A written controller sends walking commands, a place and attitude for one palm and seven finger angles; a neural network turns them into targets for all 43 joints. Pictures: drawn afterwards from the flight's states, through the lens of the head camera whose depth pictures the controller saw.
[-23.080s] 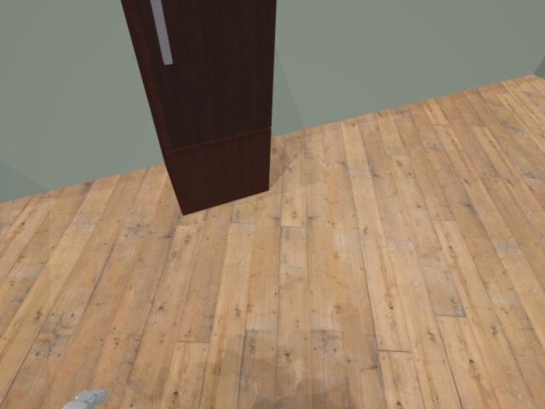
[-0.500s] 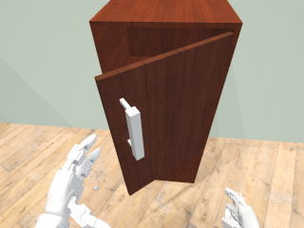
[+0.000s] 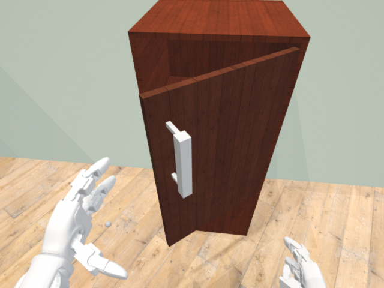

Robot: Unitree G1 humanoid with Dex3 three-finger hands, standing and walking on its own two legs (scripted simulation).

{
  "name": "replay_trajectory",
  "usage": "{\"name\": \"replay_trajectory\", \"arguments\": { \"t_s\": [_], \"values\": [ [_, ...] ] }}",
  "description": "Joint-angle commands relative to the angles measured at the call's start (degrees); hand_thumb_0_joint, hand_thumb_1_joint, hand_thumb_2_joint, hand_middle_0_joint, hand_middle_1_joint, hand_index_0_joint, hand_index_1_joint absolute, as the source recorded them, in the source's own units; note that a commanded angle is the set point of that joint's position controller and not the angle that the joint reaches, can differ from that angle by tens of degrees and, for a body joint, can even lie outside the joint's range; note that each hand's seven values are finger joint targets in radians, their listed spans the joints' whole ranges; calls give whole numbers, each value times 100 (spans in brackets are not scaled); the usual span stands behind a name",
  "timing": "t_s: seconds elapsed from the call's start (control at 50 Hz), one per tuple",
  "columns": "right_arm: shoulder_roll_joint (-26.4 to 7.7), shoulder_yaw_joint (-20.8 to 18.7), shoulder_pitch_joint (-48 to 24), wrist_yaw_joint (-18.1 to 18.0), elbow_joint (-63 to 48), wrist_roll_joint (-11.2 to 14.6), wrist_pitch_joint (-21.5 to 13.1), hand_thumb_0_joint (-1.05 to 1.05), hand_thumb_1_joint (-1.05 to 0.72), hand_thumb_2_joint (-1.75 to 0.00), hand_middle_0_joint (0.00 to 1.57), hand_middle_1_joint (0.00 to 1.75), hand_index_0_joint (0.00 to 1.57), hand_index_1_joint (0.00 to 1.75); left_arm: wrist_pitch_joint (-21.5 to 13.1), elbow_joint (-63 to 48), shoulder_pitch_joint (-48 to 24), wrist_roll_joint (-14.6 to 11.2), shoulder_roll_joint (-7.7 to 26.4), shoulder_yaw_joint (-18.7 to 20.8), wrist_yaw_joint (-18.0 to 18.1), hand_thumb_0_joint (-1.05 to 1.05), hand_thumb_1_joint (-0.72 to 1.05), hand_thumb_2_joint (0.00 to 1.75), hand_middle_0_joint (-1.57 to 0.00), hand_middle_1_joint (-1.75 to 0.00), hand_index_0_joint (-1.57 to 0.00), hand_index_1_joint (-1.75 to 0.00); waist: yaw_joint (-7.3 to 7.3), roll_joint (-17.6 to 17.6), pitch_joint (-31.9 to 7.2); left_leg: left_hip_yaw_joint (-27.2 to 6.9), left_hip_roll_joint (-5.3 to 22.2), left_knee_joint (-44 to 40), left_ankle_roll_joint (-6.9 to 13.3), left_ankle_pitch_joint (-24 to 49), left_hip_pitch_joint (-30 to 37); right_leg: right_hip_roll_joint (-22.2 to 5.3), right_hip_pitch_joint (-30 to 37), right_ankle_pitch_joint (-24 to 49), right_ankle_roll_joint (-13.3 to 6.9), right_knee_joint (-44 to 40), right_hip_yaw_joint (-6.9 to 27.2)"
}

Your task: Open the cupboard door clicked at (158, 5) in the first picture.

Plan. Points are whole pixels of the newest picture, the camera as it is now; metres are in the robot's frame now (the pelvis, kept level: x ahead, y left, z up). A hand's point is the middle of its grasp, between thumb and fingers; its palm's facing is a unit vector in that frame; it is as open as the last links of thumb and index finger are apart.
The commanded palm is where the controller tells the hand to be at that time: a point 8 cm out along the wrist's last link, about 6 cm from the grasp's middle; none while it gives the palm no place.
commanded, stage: draw the hand back to the body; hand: left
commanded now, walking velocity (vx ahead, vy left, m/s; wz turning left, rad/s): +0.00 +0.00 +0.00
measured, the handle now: (178, 160) +0.35 +0.07 +0.11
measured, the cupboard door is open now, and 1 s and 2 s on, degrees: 39 39 39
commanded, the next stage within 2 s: step back with the hand held close in 1.16 s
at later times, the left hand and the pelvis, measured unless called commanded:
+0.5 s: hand (60, 203) +0.21 +0.24 +0.15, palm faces +0.32 -0.88 -0.35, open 12.5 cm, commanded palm +0.16 +0.28 +0.17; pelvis +0.01 +0.02 +0.02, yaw -1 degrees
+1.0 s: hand (48, 186) +0.23 +0.26 +0.17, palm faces +0.41 -0.82 -0.39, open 7.6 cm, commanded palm +0.18 +0.30 +0.19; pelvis +0.03 +0.01 +0.03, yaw -2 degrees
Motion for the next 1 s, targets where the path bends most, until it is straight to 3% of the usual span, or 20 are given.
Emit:
{"name": "replay_trajectory", "arguments": {
  "t_s": [0.0, 0.04, 0.06, 0.08, 0.1, 0.12, 0.14, 0.18, 0.2, 0.26, 0.4, 0.54, 0.6, 0.64, 0.68, 0.7, 0.76, 0.86, 0.98],
  "values": [
    [-571, -270, -883, -49, -981, 21, -478, 0, -90, -90, 20, 30, 20, 30, -361, -1409, -643, -111, 720, 585, -37, 0, -43, 33, -15, -30, -15, -30, 60, -173, -87, -229, -40, -758, 63, 578, 614, -7, -542, 762, 82, -868, 94],
    [-575, -258, -906, -68, -965, 33, -465, 0, -90, -90, 20, 30, 20, 30, -265, -1334, -715, -141, 691, 617, -71, 0, -36, 36, -16, -30, -16, -30, 47, -188, 0, -232, -43, -833, 57, 470, 602, -12, -554, 638, 96, -917, 78],
    [-571, -260, -940, -76, -970, 47, -474, 0, -90, -90, 20, 30, 20, 30, -224, -1383, -753, -158, 698, 655, -92, 0, -32, 37, -16, -30, -16, -30, 72, -12, 12, -240, -43, -865, 49, 449, 650, -6, -563, 598, 83, -931, 74],
    [-484, -252, -1076, -179, -967, -70, -395, 0, -90, -90, 20, 30, 20, 30, -492, -1936, -1179, 619, 1273, 667, 664, 0, -29, 39, -16, -30, -16, -30, 172, -55, 309, -212, -17, -1079, 28, 285, 683, -97, -501, 435, 26, -1384, 385],
    [-451, -236, -1012, -223, -882, -140, -378, 0, -90, -90, 20, 30, 20, 30, -508, -1668, -878, 725, 1094, 673, 1008, 0, -26, 40, -16, -30, -16, -30, 103, -125, 590, -169, -17, -1097, 8, 131, 746, -136, -622, 152, 20, -1644, 426],
    [-441, -225, -1006, -217, -878, -163, -349, 0, -90, -90, 20, 30, 20, 30, -486, -1555, -676, 764, 803, 475, 1124, 0, -22, 42, -16, -30, -16, -30, 72, -241, 539, -208, -13, -1161, 7, 69, 790, -156, -570, 70, 20, -1621, 378],
    [-432, -217, -993, -201, -828, -170, -286, 0, -90, -90, 20, 30, 20, 30, -483, -1437, -464, 853, 716, 410, 1222, 0, -18, 43, -16, -30, -16, -30, 81, -147, 540, -212, 20, -1242, 13, 102, 872, -146, -475, 119, 16, -1613, 345],
    [-445, -231, -1015, -167, -764, -197, -220, 0, -90, -90, 20, 30, 20, 30, -568, -1497, -393, 971, 727, 412, 1360, 0, -12, 47, -16, -30, -16, -30, 86, 32, 358, -202, 44, -1400, 2, 314, 1072, -141, -212, 392, 10, -1587, 304],
    [-482, -248, -1016, -153, -726, -218, -210, 0, -90, -90, 20, 30, 20, 30, -603, -1519, -307, 1017, 896, 555, 1435, 0, -8, 48, -16, -30, -16, -30, 135, 132, 214, -199, 56, -1470, 0, 417, 1157, -138, -37, 520, 1, -1605, 310],
    [-468, -264, -1057, -124, -670, -247, -172, 0, -90, -90, 20, 30, 20, 30, -718, -1693, -315, 1112, 968, 640, 1566, 0, 2, 52, -17, -30, -17, -30, 124, 190, 7, -205, 91, -1673, -20, 719, 1359, -131, 265, 816, -6, -1607, 276],
    [-531, -309, -1149, -112, -488, -269, -59, 0, -90, -90, 20, 30, 20, 30, -762, -1468, -388, 1186, 1271, 1094, 1716, 0, 27, 63, -18, -30, -18, -30, 155, -48, 187, -186, 142, -1925, -29, 1180, 1517, -90, 572, 1153, 1, -1822, 261],
    [-529, -371, -1148, -48, -402, -255, 83, 0, -90, -90, 20, 30, 20, 30, -764, -1297, -271, 1153, 1303, 1396, 1718, 0, 51, 74, -19, -30, -19, -30, 191, 118, 128, -146, 177, -2015, -78, 1826, 1683, -88, 824, 1604, 6, -1837, 259],
    [-568, -412, -1159, -40, -375, -255, 122, 0, -90, -90, 20, 30, 20, 30, -768, -1250, -347, 1149, 1543, 1682, 1733, 0, 62, 78, -19, -30, -19, -30, 227, -4, 91, -117, 187, -1996, -78, 2015, 1729, -74, 904, 1763, 11, -1873, 265],
    [-545, -420, -1153, -37, -379, -246, 170, 0, -90, -90, 20, 30, 20, 30, -765, -1204, -375, 1116, 1522, 1749, 1732, 0, 69, 81, -19, -30, -19, -30, 208, -44, 145, -113, 180, -2028, -82, 2000, 1701, -78, 912, 1766, 17, -1887, 260],
    [-548, -437, -1153, -34, -370, -237, 177, 0, -90, -90, 20, 30, 20, 30, -786, -1281, -475, 1110, 1639, 1895, 1738, 0, 76, 84, -19, -30, -19, -30, 215, 190, 45, -82, 173, -1992, -78, 2100, 1793, -87, 926, 1851, 16, -1908, 289],
    [-565, -449, -1166, -42, -337, -237, 175, 0, -90, -90, 20, 30, 20, 30, -789, -1236, -493, 1121, 1783, 2030, 1754, 0, 80, 86, -20, -30, -20, -30, 235, 219, 23, -59, 172, -1969, -77, 2180, 1814, -86, 970, 1938, 9, -1929, 307],
    [-542, -466, -1160, -30, -332, -222, 219, 0, -90, -90, 20, 30, 20, 30, -773, -1173, -489, 1073, 1766, 2121, 1744, 0, 90, 90, -20, -30, -20, -30, 223, 176, -19, -17, 159, -1929, -61, 2379, 1868, -101, 984, 2141, 25, -1930, 313],
    [-602, -501, -1140, 20, -331, -225, 262, 0, -90, -90, 20, 30, 20, 30, -720, -1060, -479, 1086, 1459, 1776, 1694, 0, 90, 90, -20, -30, -20, -30, 154, 130, 73, 1, 176, -1932, -41, 2503, 1937, -101, 897, 2188, 66, -1967, 297],
    [-561, -500, -1207, -20, -349, -232, 257, 0, -90, -90, 20, 30, 20, 30, -783, -1138, -578, 1077, 1747, 2015, 1728, 0, 90, 90, -20, -30, -20, -30, 212, -119, 6, 29, 105, -1957, 8, 2050, 1891, -106, 949, 2047, 61, -2049, 323]
  ]
}}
